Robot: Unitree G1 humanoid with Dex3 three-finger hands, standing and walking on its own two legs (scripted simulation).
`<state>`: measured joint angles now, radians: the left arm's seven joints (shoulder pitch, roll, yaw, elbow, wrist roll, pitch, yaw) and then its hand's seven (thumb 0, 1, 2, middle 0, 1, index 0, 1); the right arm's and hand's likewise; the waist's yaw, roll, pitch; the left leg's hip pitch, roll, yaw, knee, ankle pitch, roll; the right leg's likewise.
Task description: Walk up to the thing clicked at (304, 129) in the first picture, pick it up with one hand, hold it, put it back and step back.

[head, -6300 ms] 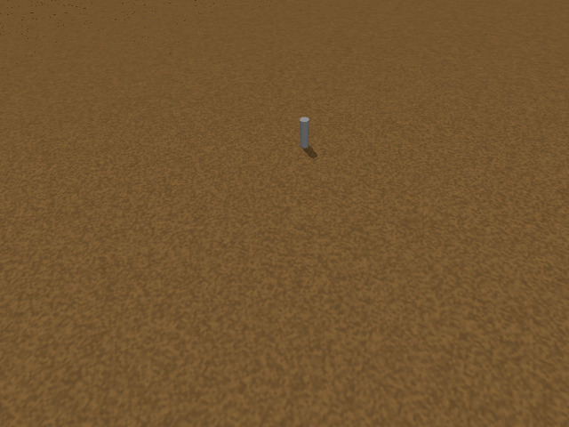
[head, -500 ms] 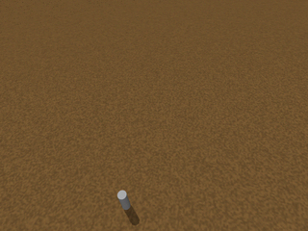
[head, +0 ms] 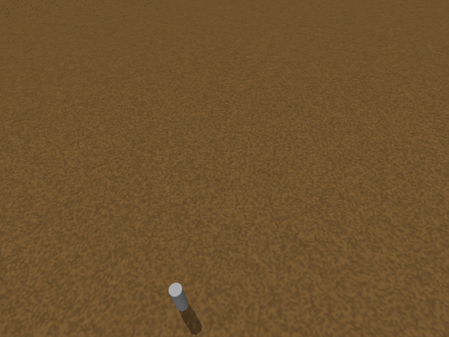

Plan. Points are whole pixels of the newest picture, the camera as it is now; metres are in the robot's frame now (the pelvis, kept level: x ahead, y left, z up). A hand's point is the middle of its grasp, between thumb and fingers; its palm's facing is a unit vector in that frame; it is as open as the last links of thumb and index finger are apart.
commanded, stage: stand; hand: left
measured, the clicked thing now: (179, 297) +0.44 +0.24 -0.69
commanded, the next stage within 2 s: go down in 1.38 s
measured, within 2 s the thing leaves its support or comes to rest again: neither
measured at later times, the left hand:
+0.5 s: hand out of the picture +0.08 +0.25 -0.16, palm faces -0.02 -0.94 -0.35, open 7.3 cm
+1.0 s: hand out of the picture +0.07 +0.26 -0.16, palm faces -0.02 -0.94 -0.35, open 7.3 cm
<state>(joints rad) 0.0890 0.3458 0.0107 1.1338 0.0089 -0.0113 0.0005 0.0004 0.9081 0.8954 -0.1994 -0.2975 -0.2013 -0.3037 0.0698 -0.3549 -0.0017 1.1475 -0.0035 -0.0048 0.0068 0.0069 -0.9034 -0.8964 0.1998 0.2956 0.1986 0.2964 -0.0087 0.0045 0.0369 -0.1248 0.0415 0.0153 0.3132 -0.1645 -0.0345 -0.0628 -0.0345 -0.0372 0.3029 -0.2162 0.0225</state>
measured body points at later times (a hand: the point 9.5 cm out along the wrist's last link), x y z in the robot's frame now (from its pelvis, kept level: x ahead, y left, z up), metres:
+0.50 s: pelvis +0.00 +0.00 +0.00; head +0.01 +0.00 +0.45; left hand +0.08 +0.30 -0.13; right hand +0.08 -0.30 -0.13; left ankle +0.00 +0.14 -0.75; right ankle -0.03 -0.13 -0.75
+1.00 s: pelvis +0.00 +0.00 +0.00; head +0.00 +0.00 +0.45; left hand +0.07 +0.30 -0.13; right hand +0.07 -0.30 -0.13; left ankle +0.00 +0.14 -0.75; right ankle -0.03 -0.13 -0.75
